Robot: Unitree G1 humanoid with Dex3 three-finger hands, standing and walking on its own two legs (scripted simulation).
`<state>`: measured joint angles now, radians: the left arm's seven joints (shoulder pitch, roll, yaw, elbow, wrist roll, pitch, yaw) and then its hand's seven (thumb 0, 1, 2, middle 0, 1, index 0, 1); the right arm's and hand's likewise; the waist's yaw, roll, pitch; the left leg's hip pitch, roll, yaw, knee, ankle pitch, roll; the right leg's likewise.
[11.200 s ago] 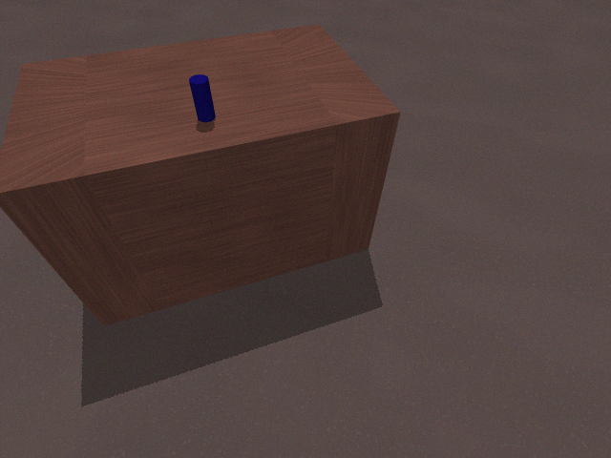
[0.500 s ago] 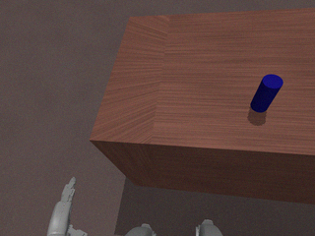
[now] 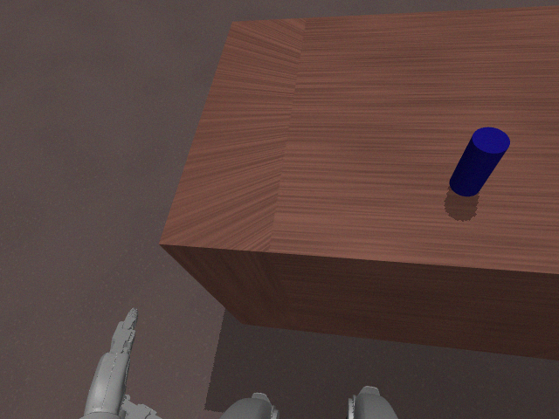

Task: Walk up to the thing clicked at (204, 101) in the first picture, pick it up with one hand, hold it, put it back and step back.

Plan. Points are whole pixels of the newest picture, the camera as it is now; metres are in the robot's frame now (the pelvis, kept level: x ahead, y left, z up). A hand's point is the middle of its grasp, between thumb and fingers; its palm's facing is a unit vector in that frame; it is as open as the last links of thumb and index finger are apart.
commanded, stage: go down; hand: right
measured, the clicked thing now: (476, 164) +0.51 -0.24 -0.01
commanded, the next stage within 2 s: approach in 0.16 s
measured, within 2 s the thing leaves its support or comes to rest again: neither
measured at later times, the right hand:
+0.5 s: hand out of the picture +0.42 -0.40 +0.09, palm faces +0.23 +0.97 +0.03, open 17.7 cm
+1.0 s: hand (510, 178) +0.48 -0.28 -0.01, palm faces +0.19 +0.98 +0.02, open 17.8 cm
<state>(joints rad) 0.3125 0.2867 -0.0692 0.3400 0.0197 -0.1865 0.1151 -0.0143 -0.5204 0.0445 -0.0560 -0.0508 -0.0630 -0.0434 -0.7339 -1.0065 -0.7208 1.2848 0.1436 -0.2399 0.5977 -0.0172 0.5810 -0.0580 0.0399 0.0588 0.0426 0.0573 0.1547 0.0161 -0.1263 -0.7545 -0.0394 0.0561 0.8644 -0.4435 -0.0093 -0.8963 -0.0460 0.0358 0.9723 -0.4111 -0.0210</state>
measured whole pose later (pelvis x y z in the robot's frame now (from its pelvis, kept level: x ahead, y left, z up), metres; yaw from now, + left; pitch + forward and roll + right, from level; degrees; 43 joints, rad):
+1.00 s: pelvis -0.03 +0.00 -0.05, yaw +2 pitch +25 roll +7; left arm 0.34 0.25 -0.02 0.10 0.07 -0.11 0.02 -0.02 -0.51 0.02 -0.06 -0.05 -0.07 -0.04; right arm -0.81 -0.72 -0.58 1.21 0.06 -0.45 0.27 -0.02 0.61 -0.08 0.01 0.07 0.02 0.07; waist 0.25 0.02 -0.15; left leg -1.04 -0.06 0.07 1.11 -0.51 -0.01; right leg -1.19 -0.07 0.06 1.22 -0.47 -0.02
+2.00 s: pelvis -0.02 +0.00 -0.04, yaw +2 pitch +24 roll +6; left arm 0.37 0.25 0.02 0.01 0.06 -0.01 -0.03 -0.01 -0.51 0.04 -0.05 -0.05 -0.06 -0.04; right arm -0.85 -0.62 -0.54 1.20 0.01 -0.44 0.10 -0.02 0.46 -0.23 0.68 0.47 0.68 0.47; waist 0.26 0.01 -0.14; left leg -1.01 -0.06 0.06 1.10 -0.52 0.00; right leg -1.14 -0.06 0.05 1.19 -0.47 -0.01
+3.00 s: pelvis -0.01 +0.01 -0.02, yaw +2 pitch +22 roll +4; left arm 0.37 0.26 0.03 0.07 0.03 0.01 -0.02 -0.01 -0.52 0.04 -0.06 -0.05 -0.06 -0.04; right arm -0.83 -0.57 -0.53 1.17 0.04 -0.35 0.11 -0.02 -0.01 -1.15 0.94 1.05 0.99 1.07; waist 0.22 -0.02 -0.15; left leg -0.89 -0.05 0.04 1.00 -0.49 0.00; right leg -1.01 -0.06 0.02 1.08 -0.45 -0.01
